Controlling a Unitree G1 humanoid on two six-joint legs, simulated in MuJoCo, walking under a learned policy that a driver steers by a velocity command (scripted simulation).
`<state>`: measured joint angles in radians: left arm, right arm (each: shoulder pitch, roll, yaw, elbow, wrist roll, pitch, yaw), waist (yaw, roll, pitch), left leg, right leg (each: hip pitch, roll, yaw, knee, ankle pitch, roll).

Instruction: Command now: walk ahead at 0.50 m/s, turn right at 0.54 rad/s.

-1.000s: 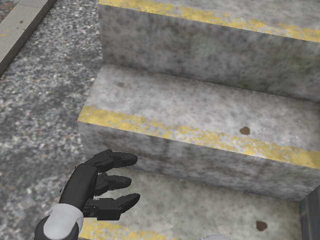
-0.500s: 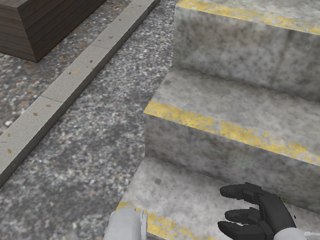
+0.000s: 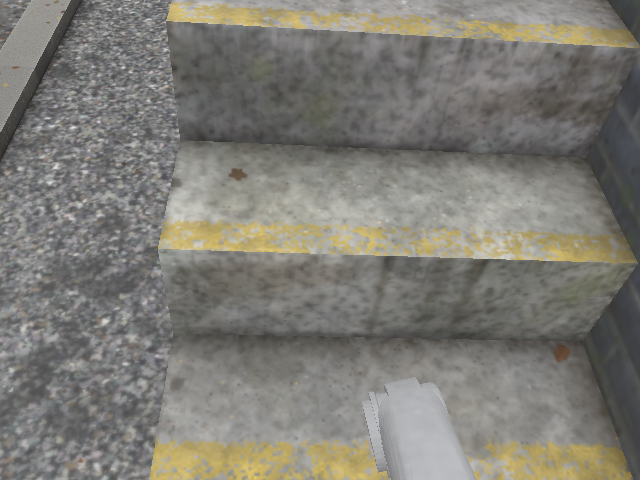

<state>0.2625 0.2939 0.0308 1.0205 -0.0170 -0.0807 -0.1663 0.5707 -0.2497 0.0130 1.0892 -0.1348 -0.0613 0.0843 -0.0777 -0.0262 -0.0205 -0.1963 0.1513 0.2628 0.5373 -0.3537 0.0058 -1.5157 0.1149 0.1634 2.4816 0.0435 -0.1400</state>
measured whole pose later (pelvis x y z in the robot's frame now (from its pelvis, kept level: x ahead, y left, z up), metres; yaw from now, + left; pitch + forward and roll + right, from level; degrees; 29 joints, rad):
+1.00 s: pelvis +0.41 -0.10 +0.39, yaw -23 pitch +1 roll +1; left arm 0.14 0.21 0.06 0.66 0.00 -0.03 0.12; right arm 0.27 -0.29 -0.06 1.00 -0.02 -0.04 -0.04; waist -0.01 0.06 -0.01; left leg -0.34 -0.04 0.17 0.61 -0.30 0.16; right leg -1.10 0.05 0.09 1.92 -0.25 -0.05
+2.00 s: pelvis +0.65 -0.13 +0.60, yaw +2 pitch +2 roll -4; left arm 0.09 0.15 -0.03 0.58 0.04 -0.03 -0.03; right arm 0.37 -0.26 -0.01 0.75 -0.04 -0.06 0.04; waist -0.11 0.03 -0.05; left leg -0.44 -0.09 -0.21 0.70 -0.28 0.07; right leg -1.27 0.08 0.05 2.40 -0.24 -0.02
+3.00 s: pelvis +0.87 -0.15 +0.79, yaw +3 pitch +1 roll +1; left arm 0.09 0.11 0.01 0.68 -0.01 -0.04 0.08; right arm 0.32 -0.19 -0.02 0.89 -0.05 -0.04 0.00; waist -0.05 0.00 -0.01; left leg -0.35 -0.08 0.11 0.71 -0.38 0.11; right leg -0.92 0.09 0.09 1.92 -0.32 -0.04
